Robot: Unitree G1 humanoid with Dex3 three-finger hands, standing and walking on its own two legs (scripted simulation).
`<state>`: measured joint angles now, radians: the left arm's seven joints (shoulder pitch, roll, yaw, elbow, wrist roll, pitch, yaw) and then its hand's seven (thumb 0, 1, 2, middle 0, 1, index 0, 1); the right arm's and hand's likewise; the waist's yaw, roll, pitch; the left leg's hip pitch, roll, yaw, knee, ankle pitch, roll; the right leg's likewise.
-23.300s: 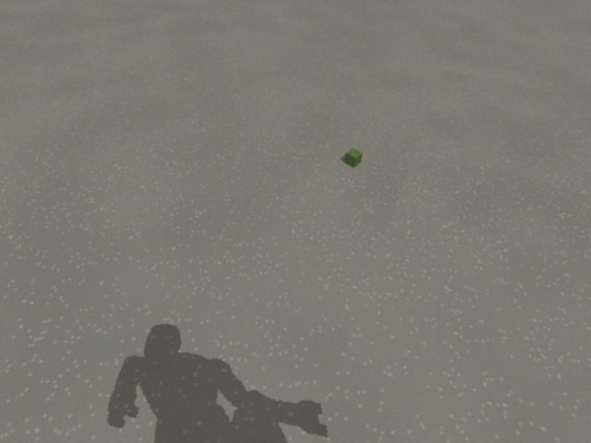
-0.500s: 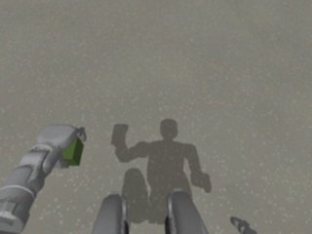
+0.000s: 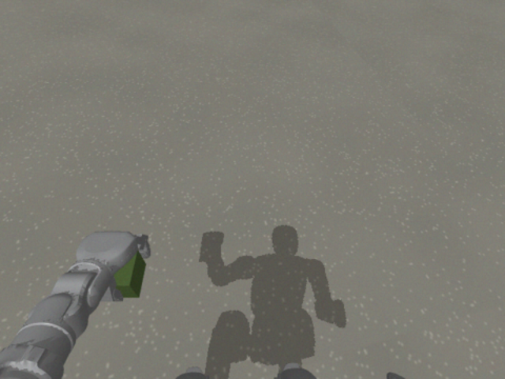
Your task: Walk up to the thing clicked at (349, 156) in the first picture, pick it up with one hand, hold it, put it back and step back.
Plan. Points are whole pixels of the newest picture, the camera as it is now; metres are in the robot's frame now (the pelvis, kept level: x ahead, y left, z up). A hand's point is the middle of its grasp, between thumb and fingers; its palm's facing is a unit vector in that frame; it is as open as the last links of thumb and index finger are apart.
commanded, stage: lift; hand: left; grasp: from above
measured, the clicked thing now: (120, 273) +0.34 +0.23 -0.09
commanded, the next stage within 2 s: hold in 0.06 s
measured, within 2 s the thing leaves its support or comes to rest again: neither
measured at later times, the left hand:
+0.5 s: hand (105, 262) +0.33 +0.23 -0.01, palm faces -0.48 -0.01 -0.88, open 9.9 cm
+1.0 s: hand (104, 270) +0.30 +0.21 +0.01, palm faces -0.47 +0.00 -0.89, open 9.9 cm
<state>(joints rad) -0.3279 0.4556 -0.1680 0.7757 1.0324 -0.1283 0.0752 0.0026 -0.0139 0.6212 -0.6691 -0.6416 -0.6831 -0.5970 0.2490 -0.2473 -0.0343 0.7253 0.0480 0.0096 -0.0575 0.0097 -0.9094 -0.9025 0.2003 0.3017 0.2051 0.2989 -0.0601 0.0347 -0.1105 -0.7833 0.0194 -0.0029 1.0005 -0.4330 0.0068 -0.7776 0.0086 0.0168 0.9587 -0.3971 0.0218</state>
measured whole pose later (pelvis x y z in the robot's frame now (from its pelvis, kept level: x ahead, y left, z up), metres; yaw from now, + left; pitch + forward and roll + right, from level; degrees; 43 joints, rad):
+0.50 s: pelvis +0.02 +0.00 +0.03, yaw +0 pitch +7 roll -1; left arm -0.26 0.47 -0.17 0.68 1.02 -0.18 -0.03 0.00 0.00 0.61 -0.66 -0.65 -0.67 -0.60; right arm 0.22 -0.25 -0.04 0.71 0.05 0.05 -0.07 0.01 -0.90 -0.90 0.20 0.30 0.21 0.30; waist -0.03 0.04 -0.08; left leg -0.53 0.01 0.01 0.78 -0.37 0.01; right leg -0.53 0.00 0.03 0.74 -0.34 0.02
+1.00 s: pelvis +0.01 +0.00 +0.04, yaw +0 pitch +4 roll +0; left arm -0.21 0.46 -0.18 0.60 1.00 -0.18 -0.07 0.00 0.01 0.60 -0.65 -0.66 -0.66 -0.61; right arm 0.20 -0.25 -0.03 0.69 0.05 0.06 -0.08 0.01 -0.90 -0.90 0.20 0.30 0.20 0.30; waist -0.01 0.05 -0.05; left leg -0.45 0.01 0.02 0.70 -0.33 0.00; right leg -0.46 0.00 0.04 0.70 -0.30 0.02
